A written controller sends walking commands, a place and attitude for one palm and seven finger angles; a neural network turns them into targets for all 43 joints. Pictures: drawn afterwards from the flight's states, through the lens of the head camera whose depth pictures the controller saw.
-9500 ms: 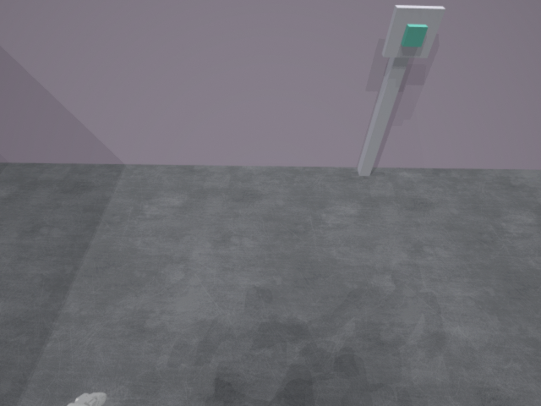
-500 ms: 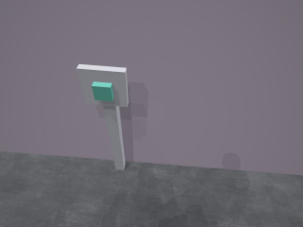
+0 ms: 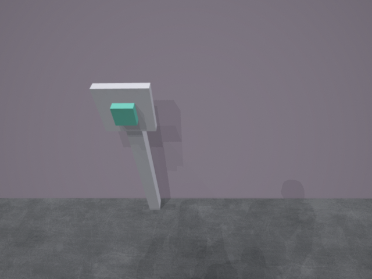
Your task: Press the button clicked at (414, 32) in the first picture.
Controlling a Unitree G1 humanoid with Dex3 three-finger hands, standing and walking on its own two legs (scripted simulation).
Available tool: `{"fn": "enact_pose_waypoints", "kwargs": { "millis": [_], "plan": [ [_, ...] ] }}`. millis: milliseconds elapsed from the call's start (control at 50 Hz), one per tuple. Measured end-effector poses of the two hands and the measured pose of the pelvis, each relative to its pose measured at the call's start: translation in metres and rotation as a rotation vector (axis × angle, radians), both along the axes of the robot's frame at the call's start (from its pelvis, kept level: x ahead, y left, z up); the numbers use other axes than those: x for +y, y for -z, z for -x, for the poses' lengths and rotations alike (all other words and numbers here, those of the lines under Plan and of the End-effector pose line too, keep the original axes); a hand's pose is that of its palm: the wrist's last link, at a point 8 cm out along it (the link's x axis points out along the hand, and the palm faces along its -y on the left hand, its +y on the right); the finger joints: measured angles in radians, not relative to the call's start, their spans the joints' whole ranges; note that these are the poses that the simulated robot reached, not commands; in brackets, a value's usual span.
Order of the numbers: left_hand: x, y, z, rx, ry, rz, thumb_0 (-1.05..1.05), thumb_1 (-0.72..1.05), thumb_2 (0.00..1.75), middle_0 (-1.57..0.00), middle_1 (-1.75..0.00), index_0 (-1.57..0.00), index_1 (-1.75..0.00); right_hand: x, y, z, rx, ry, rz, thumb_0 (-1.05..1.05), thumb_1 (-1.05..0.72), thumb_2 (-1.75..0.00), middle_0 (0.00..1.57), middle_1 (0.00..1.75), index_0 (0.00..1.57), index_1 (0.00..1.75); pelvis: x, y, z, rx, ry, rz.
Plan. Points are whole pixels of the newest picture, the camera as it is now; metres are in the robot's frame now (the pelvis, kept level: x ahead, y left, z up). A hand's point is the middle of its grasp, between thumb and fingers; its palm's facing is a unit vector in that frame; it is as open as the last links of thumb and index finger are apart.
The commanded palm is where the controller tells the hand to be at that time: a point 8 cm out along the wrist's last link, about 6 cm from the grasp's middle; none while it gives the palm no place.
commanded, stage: look again from close up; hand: left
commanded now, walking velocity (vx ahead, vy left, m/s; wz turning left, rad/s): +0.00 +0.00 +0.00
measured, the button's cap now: (125, 113) +0.59 +0.24 +0.00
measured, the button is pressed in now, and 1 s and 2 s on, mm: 0 0 0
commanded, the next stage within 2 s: shuffle to correct the standing spot in 0.24 s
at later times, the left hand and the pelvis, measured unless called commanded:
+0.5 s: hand out of the picture +0.02 +0.15 -0.17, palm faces +0.02 -0.98 -0.19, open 7.4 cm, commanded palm none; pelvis +0.03 -0.02 +0.00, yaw +0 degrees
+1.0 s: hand out of the picture +0.11 +0.15 -0.17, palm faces +0.06 -0.98 -0.20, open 7.4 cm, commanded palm none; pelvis +0.12 -0.02 +0.00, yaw +1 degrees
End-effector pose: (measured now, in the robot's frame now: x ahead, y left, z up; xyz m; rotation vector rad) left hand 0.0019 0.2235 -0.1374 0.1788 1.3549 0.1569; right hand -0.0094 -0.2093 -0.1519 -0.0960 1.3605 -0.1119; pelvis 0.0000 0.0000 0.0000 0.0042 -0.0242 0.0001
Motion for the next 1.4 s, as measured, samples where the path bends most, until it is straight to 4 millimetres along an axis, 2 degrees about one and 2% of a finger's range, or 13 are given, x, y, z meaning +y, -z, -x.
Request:
{"fn": "enact_pose_waypoints", "kwargs": {
  "millis": [140, 440, 660, 740, 840, 900, 980, 1060, 1120, 1200, 1280, 1340, 1400],
  "plan": [
    [0.002, -0.006, -0.008, -0.006, 0.001, -0.016, 0.0, 0.91, 0.89, -0.2, -0.29, -0.19, -0.3, -0.006, 0.0, -0.009, -0.005, -0.01, 0.001, 0.01, -0.92, -0.9, 0.2, 0.3, 0.19, 0.3, -0.002, -0.002, -0.005, 0.002, 0.004, -0.008],
    [-0.023, 0.002, -0.014, 0.033, -0.007, 0.024, 0.01, 0.92, 0.89, -0.2, -0.29, -0.2, -0.3, -0.029, -0.005, -0.03, 0.012, -0.019, 0.033, 0.01, -0.91, -0.9, 0.2, 0.3, 0.19, 0.3, -0.019, -0.002, -0.02, 0.005, 0.006, -0.007],
    [-0.027, 0.016, -0.022, 0.082, -0.051, 0.059, 0.0, 0.91, 0.89, -0.2, -0.29, -0.2, -0.3, -0.028, 0.0, -0.045, 0.058, -0.014, 0.043, 0.01, -0.91, -0.9, 0.19, 0.3, 0.19, 0.3, -0.018, 0.008, -0.053, 0.021, 0.001, 0.0],
    [-0.024, 0.019, -0.039, 0.105, -0.035, 0.047, 0.0, 0.91, 0.89, -0.2, -0.29, -0.2, -0.3, -0.024, 0.005, -0.051, 0.064, 0.012, 0.039, 0.0, -0.9, -0.9, 0.2, 0.3, 0.19, 0.3, -0.018, 0.012, -0.07, 0.024, 0.023, -0.008],
    [-0.024, 0.017, -0.082, 0.015, -0.038, 0.015, 0.0, 0.91, 0.89, -0.2, -0.29, -0.19, -0.3, -0.023, 0.014, -0.054, 0.129, 0.023, 0.001, 0.0, -0.9, -0.9, 0.2, 0.3, 0.19, 0.3, -0.027, 0.017, -0.09, 0.017, -0.001, -0.008],
    [-0.025, 0.008, -0.094, -0.027, -0.061, 0.001, 0.0, 0.91, 0.89, -0.2, -0.29, -0.19, -0.3, -0.025, 0.01, -0.078, 0.146, -0.007, -0.002, 0.01, -0.9, -0.9, 0.2, 0.3, 0.19, 0.3, -0.026, 0.01, -0.101, 0.016, -0.013, -0.014],
    [-0.028, 0.003, -0.098, 0.027, -0.059, 0.012, 0.0, 0.91, 0.89, -0.2, -0.29, -0.19, -0.3, -0.03, 0.001, -0.13, 0.069, -0.017, 0.03, 0.02, -0.93, -0.9, 0.2, 0.3, 0.2, 0.3, -0.021, 0.002, -0.115, 0.021, -0.013, -0.026],
    [-0.023, 0.017, -0.104, 0.081, -0.051, 0.039, 0.0, 0.91, 0.89, -0.2, -0.29, -0.2, -0.3, -0.037, -0.001, -0.174, -0.04, -0.009, 0.083, 0.03, -0.94, -0.9, 0.2, 0.3, 0.2, 0.3, -0.011, 0.01, -0.13, 0.011, 0.008, -0.011],
    [-0.015, 0.026, -0.115, 0.094, -0.045, 0.032, 0.0, 0.91, 0.89, -0.2, -0.29, -0.2, -0.3, -0.036, -0.003, -0.195, -0.103, -0.003, 0.102, 0.02, -0.93, -0.9, 0.2, 0.3, 0.19, 0.3, -0.009, 0.015, -0.134, 0.009, 0.024, -0.026],
    [-0.01, 0.019, -0.138, 0.041, -0.035, 0.003, 0.0, 0.91, 0.89, -0.2, -0.29, -0.2, -0.3, -0.033, -0.005, -0.209, -0.137, -0.022, 0.084, 0.01, -0.92, -0.9, 0.19, 0.3, 0.19, 0.3, -0.014, 0.011, -0.128, 0.016, 0.024, -0.027],
    [-0.014, 0.006, -0.157, -0.047, -0.016, -0.028, 0.0, 0.91, 0.89, -0.2, -0.29, -0.19, -0.3, -0.034, -0.001, -0.213, -0.159, -0.03, 0.039, 0.01, -0.91, -0.9, 0.2, 0.3, 0.19, 0.3, -0.025, 0.009, -0.119, 0.025, 0.023, -0.024],
    [-0.022, 0.002, -0.16, -0.1, 0.003, -0.056, 0.0, 0.91, 0.89, -0.2, -0.29, -0.19, -0.3, -0.042, 0.009, -0.211, -0.175, -0.016, 0.002, 0.01, -0.91, -0.9, 0.2, 0.3, 0.2, 0.3, -0.037, 0.014, -0.113, 0.023, 0.021, -0.033],
    [-0.034, -0.006, -0.154, -0.109, 0.014, -0.052, 0.0, 0.91, 0.89, -0.19, -0.29, -0.19, -0.3, -0.049, 0.007, -0.204, -0.159, 0.001, -0.013, 0.0, -0.91, -0.9, 0.2, 0.3, 0.2, 0.3, -0.044, 0.009, -0.111, 0.018, 0.009, -0.03]
  ]
}}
